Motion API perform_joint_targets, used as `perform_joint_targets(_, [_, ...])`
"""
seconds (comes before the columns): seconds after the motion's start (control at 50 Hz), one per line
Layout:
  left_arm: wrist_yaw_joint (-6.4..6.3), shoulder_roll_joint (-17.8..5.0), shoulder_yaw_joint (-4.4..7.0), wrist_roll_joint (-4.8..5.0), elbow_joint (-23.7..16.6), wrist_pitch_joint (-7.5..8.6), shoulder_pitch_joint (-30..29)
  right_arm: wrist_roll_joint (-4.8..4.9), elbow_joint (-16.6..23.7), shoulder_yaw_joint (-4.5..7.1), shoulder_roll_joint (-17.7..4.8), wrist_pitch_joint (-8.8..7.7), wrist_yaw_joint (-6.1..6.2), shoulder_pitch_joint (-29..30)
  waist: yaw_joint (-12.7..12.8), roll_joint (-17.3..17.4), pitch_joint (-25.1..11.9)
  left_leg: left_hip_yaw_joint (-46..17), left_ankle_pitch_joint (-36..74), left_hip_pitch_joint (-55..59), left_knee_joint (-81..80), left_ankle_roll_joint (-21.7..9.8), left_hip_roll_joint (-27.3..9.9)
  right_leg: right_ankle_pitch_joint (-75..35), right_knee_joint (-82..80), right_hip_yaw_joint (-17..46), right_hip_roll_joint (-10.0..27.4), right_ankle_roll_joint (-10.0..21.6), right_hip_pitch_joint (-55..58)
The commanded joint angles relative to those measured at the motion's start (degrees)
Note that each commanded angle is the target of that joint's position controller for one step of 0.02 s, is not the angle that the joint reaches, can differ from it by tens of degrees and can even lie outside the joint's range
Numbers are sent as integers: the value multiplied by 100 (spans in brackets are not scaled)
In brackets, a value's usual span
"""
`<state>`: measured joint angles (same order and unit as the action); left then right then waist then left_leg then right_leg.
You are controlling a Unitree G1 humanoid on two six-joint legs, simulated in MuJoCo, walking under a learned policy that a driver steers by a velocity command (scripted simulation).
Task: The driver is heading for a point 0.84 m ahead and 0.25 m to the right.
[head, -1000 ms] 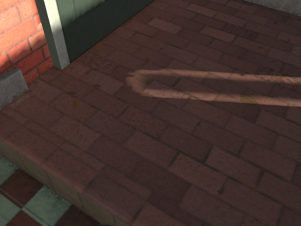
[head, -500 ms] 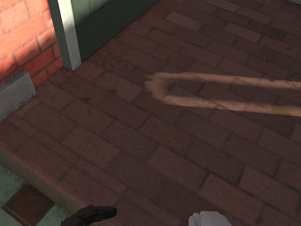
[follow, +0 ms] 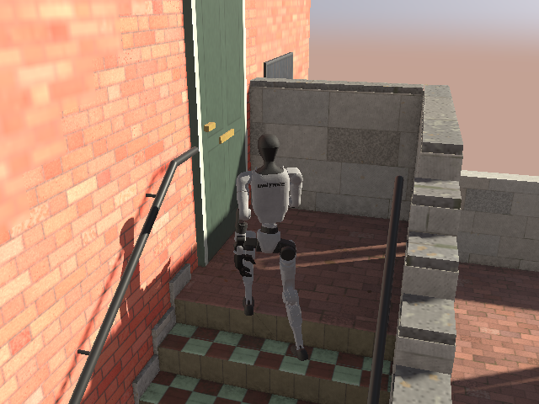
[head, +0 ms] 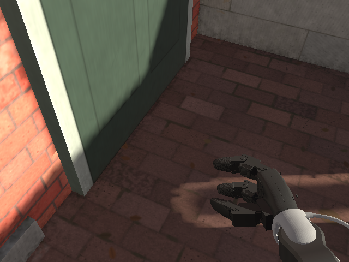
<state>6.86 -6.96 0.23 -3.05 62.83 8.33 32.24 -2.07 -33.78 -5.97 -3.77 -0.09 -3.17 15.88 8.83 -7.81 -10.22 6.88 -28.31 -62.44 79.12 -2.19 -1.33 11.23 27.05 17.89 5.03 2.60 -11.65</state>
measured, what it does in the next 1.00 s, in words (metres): climbs, turning right: right foot, then left foot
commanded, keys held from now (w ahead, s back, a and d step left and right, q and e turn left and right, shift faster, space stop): w+e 0.94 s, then w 0.06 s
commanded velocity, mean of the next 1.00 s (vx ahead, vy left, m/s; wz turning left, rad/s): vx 0.50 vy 0.00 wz -0.59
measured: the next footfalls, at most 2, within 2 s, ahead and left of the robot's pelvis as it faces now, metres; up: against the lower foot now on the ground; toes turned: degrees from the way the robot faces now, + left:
right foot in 0.64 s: +0.35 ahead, -0.10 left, +0.18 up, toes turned -24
left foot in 0.98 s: +0.68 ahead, -0.03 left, +0.18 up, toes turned -40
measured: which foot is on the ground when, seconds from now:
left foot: down 0.00-0.66, up 0.68-0.96, down 0.98-1.00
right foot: down 0.00-0.00, up 0.02-0.62, down 0.64-1.00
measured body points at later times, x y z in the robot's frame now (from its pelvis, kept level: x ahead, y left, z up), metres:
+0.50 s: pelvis +0.23 +0.06 +0.15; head +0.22 +0.07 +0.60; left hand +0.52 +0.17 +0.07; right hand +0.12 -0.11 +0.00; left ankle +0.11 +0.14 -0.58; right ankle +0.31 -0.13 -0.49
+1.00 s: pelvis +0.48 -0.05 +0.14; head +0.48 -0.03 +0.59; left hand +0.56 +0.16 -0.02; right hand +0.57 -0.34 +0.08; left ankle +0.65 +0.00 -0.59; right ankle +0.32 -0.09 -0.58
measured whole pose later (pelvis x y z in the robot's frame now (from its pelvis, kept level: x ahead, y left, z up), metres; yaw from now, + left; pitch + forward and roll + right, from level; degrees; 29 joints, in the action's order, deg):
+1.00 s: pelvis +0.48 -0.05 +0.14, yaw -38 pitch +1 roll -2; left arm 0.5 -7.5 4.0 1.6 60.3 6.2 25.9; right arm 0.5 -43.7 -0.2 -8.7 -6.5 1.1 1.9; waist 6.0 0.4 -2.6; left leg -3.8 -7.5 -27.6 33.1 1.3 -2.8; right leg 25.4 33.7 11.8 -8.2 3.7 -7.8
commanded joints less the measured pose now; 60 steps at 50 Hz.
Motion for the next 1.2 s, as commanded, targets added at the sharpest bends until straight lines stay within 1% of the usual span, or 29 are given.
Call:
perform_joint_targets(0.02, [-55, -194, 99, -202, -179, -11, 158, -124, -955, 730, -1640, -43, 234, -3215, -1933, 2284, -1567, -4535, -1189, 6147, -4125, -1249, -1523, -1361, 3718, 4, -558, 476, -3605])
perform_joint_targets(0.04, [-14, -495, 258, 98, -122, -133, -181, -224, -1280, 786, -1870, -118, 281, -3695, -2040, 2409, -743, -5500, -1490, 5034, -4817, -1231, -1868, -1273, 6974, 121, -830, 428, -3998])
perform_joint_targets(0.06, [54, -385, 275, 180, -97, -165, -395, -151, -1615, 783, -1949, -280, 274, -3268, -1556, 2014, 194, -4736, -1181, 4154, -4899, -1038, -1774, -1652, 8440, -23, -747, 536, -4668])
perform_joint_targets(0.12, [-63, -190, 164, 141, -432, -191, -1254, -50, -2098, 384, -234, -425, 108, -2248, -774, 435, 14, -2943, 1408, 4241, -4828, -591, -1722, -1595, 8886, 38, -503, 900, -4811])
perform_joint_targets(0.16, [-85, -102, 88, 141, -625, -352, -1711, -140, -2336, 343, 123, -598, 183, -2086, -346, 541, 315, -1691, 2292, 4199, -5129, -127, -1307, -1717, 8006, -86, -233, 1062, -4968])
perform_joint_targets(0.3, [150, -718, 242, 215, -856, -168, -2776, -427, -2434, 430, -507, -797, 290, -2960, -538, 1074, 600, 155, 3397, 5101, -6341, -118, -1074, -1768, 6629, -869, -266, 863, -4920])
perform_joint_targets(0.38, [-12, -727, 239, 285, -1255, -274, -3916, -528, -2633, 462, -894, -852, 290, -3799, -969, 1028, 784, 315, 3887, 6685, -6837, -390, -1407, -1556, 4894, -1097, -171, 686, -5472])
perform_joint_targets(0.44, [-85, -610, 274, 393, -1322, -325, -4065, -581, -2812, 541, -1119, -780, 202, -3925, -798, 1092, 1030, 864, 5792, 6419, -7016, 135, -1329, -1347, 3838, -1536, -223, 516, -4418])
perform_joint_targets(0.56, [-188, -965, 455, 206, -1248, -530, -3304, -308, -2692, 787, -1918, -810, 154, -3731, -331, 1476, 1105, 1155, 9496, 7493, -5966, 340, -1600, 254, 1974, -2162, -656, 312, -3028])
perform_joint_targets(0.62, [-421, -958, 526, 163, -835, -403, -2528, -325, -2624, 974, -1860, -419, 53, -3886, -283, 1328, 821, 882, 8956, 8304, -4555, -217, -1552, -248, -86, -2135, -858, 173, -2237])
perform_joint_targets(0.64, [-527, -1135, 674, 187, -573, -354, -1885, -357, -2564, 985, -1730, -367, 1, -3702, -90, 1234, 577, 694, 7325, 7079, -3717, -187, -1264, -1025, -317, -2013, -996, 377, -505])
perform_joint_targets(0.66, [-668, -1145, 708, -57, -189, -367, -1006, -495, -2497, 869, -1155, -383, -173, -3529, -2, 599, 339, 376, 2676, 4919, -1985, 79, -617, -1829, 330, -1130, -711, 1010, 1373])
perform_joint_targets(0.68, [-709, -1601, 744, -42, -204, -388, -350, -367, -1786, 783, -765, -532, -267, -3123, -34, -108, -640, -336, -103, 2756, -359, 558, 272, -3725, 280, 385, 0, 2055, 3578])
perform_joint_targets(0.7, [-736, -1743, 866, 29, 64, -218, 115, -74, -1323, 721, -758, -717, -221, -2415, 298, -295, -386, -1191, -442, 1232, 95, 614, 424, -2427, -529, 1591, 762, 2177, 3973])
perform_joint_targets(0.72, [-737, -1131, 741, 102, 132, -99, -164, -58, -1192, 706, -875, -786, -61, -1660, 469, 40, 584, -1620, -248, 542, 355, 564, 31, -1868, -557, 1475, 842, 1989, 3372])
perform_joint_targets(0.78, [-429, -358, 364, 137, -207, -58, -1633, -279, -1325, 719, -881, -674, 286, -2256, -865, 965, 926, -1481, 417, 2155, -310, 113, -424, -2182, -1004, 966, 589, 1817, 80])
perform_joint_targets(0.82, [-390, -452, 318, 215, -574, -62, -2190, -286, -1306, 770, -1006, -574, 348, -2366, -1101, 916, 844, -1109, 552, 3200, -1263, 155, -416, -1561, -1172, 247, 44, 1482, -1344])
perform_joint_targets(0.86, [-383, -1113, 460, 147, -700, -11, -2084, -29, -1010, 701, -850, -524, 339, -2086, -1029, 901, 1013, -561, 1001, 4746, -2978, 544, -216, -1827, -1272, -302, -495, 1160, -2475])
perform_joint_targets(0.9, [-335, -1269, 547, 79, -481, 19, -1351, 77, -824, 606, -781, -427, 229, -1617, -667, 711, 1244, -683, 2250, 4795, -4002, 581, -168, -1216, -1198, 63, -270, 1140, -2055])
perform_joint_targets(0.94, [-276, -1225, 577, 108, -415, -4, -1058, -59, -771, 714, -1105, -485, 240, -1516, -644, 543, 1203, -660, 2371, 4641, -4329, 375, -75, -1130, -807, 478, -38, 1151, -1341])
perform_joint_targets(0.96, [-746, -1021, 555, 723, -758, -182, -1231, 542, -874, 1020, -1724, -644, 543, -1930, -1192, 728, 1214, -732, 1632, 5157, -4823, 412, 248, -872, -278, 672, -314, 1047, -1341])
perform_joint_targets(0.98, [-872, -1027, 542, 756, -850, -176, -1476, 493, -1124, 1084, -1804, -727, 628, -2652, -1579, 586, 874, -951, 1727, 6018, -4816, 279, 40, -1269, 435, 437, -511, 856, -1646])
perform_joint_targets(1.0, [-924, -618, 464, 615, -956, -125, -1434, 371, -1331, 1193, -2100, -763, 635, -3662, -1933, 1041, 278, -1923, 1290, 7065, -5216, -69, -956, -749, 2100, -229, -953, 549, -2024])
perform_joint_targets(1.02, [-954, -229, 396, 569, -1025, -61, -812, 234, -1514, 1216, -2342, -685, 577, -4195, -1634, 2991, -183, -4484, 805, 7702, -6391, -928, -2166, 1644, 3850, -959, -1465, 298, -3108])
perform_joint_targets(1.04, [-877, -589, 450, 570, -880, -86, -332, 264, -1540, 1119, -1808, -671, 553, -3790, -1300, 2967, -134, -5587, -764, 7511, -6676, -1241, -2339, 1662, 5038, -794, -864, 292, -3686])
perform_joint_targets(1.06, [-819, -586, 439, 488, -976, -162, -766, 371, -1511, 1033, -1349, -641, 497, -3371, -1353, 2285, 545, -4788, -1092, 6792, -6595, -1205, -2188, 1143, 5626, -933, -520, 295, -3988])
perform_joint_targets(1.1, [-819, -646, 489, 485, -1267, -267, -1517, 191, -1630, 964, -1150, -605, 389, -2854, -1179, 1295, 860, -3278, 125, 5819, -6680, -1008, -1552, 492, 5486, -1255, -258, 299, -3755])
perform_joint_targets(1.14, [-773, -560, 488, 543, -1463, -340, -1598, 102, -2000, 796, -732, -580, 358, -2981, -973, 1275, 966, -2313, 1169, 5236, -6783, -897, -1212, 314, 5003, -1359, -25, 235, -3248])
perform_joint_targets(1.2, [-745, -462, 379, 466, -1844, -429, -2114, 211, -2223, 806, -974, -584, 370, -2959, -886, 1109, 1142, -1645, 1884, 4674, -6944, -889, -1068, 28, 3419, -1577, 181, 13, -2738])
